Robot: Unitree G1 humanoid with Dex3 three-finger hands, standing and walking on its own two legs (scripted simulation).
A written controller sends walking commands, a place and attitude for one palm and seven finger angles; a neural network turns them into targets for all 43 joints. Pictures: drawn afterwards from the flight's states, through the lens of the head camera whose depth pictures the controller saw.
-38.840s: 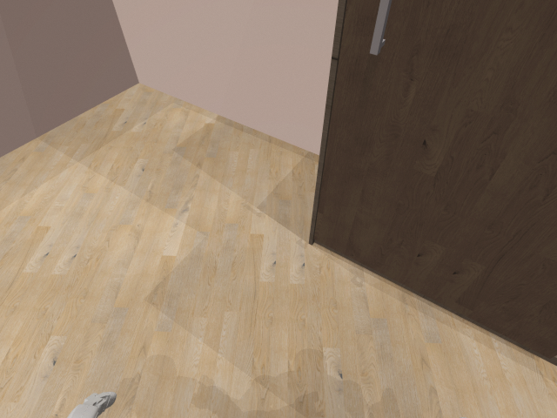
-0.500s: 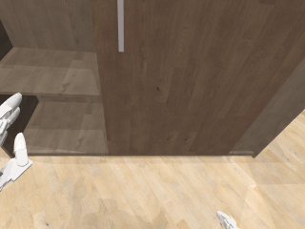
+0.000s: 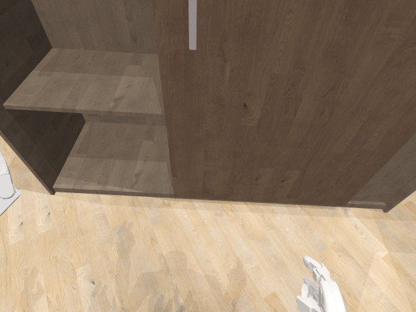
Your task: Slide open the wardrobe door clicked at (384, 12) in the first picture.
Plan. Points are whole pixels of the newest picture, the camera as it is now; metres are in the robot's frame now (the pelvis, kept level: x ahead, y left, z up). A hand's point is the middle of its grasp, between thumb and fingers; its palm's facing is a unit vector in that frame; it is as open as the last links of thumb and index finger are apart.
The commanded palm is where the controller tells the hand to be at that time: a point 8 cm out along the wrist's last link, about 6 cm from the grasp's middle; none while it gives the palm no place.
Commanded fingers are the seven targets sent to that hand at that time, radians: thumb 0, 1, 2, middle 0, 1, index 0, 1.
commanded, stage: stop stepping back and stand still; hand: left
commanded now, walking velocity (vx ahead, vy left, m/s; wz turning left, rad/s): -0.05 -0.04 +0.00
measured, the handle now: out of the picture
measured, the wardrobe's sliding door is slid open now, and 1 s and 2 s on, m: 0.65 0.65 0.65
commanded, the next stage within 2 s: let the arm hang, fingers relaxed in 0.42 s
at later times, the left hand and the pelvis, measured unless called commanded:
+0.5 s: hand (26, 177) +0.25 +0.26 +0.19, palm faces +0.34 -0.79 -0.50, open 7.5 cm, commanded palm none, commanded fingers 0.00 0.90 0.90 -0.20 -0.30 -0.20 -0.30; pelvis +0.03 +0.02 +0.01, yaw -2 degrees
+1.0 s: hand out of the picture -0.04 +0.21 -0.17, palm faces +0.03 -0.98 -0.19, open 7.1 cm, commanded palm none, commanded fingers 0.00 0.90 0.90 -0.20 -0.30 -0.20 -0.30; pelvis -0.02 +0.03 +0.01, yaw +2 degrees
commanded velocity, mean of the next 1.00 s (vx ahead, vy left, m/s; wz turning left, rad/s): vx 0.00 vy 0.00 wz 0.00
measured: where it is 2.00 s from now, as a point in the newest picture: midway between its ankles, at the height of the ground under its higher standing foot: outside the picture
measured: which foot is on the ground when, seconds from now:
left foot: down 0.00-1.00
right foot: down 0.00-1.00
